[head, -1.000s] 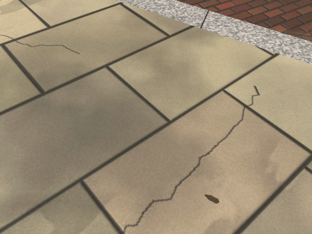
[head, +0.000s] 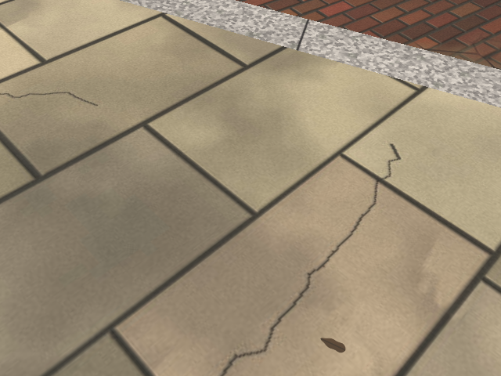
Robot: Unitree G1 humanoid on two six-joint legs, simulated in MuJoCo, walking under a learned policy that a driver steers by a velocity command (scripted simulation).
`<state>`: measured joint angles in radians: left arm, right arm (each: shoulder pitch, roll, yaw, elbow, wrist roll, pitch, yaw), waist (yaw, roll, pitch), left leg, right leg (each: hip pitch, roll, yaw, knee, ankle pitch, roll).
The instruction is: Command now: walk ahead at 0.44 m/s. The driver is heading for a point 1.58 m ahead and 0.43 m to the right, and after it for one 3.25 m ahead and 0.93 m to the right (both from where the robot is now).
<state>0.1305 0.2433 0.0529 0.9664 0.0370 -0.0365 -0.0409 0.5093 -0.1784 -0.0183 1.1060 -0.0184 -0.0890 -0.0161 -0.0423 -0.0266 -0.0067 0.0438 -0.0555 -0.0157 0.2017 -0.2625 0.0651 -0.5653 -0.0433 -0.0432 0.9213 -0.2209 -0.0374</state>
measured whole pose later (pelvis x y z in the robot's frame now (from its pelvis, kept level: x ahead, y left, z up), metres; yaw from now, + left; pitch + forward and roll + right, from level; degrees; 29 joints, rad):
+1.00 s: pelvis +0.56 -0.01 +0.00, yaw -4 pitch -1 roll +1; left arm 0.23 0.22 0.06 0.97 0.03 -0.03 -0.02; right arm 0.35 -0.20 -0.05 1.04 -0.02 -0.10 0.00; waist 0.00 -0.04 0.05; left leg -0.09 -0.07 0.16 0.28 -0.19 0.10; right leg -0.60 -0.08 0.03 1.08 -0.19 -0.07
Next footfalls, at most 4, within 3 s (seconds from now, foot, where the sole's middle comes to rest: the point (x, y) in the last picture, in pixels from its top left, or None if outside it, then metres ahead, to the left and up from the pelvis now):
0.18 right None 0.27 -0.11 -0.78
0.74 left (226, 351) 0.59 0.05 -0.78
1.30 right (285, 266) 0.85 -0.14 -0.78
1.84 left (272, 179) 1.22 -0.12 -0.78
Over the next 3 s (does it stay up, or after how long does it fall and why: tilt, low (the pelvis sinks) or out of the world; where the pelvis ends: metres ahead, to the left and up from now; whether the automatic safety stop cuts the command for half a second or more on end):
stays up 1.51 -0.46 -0.02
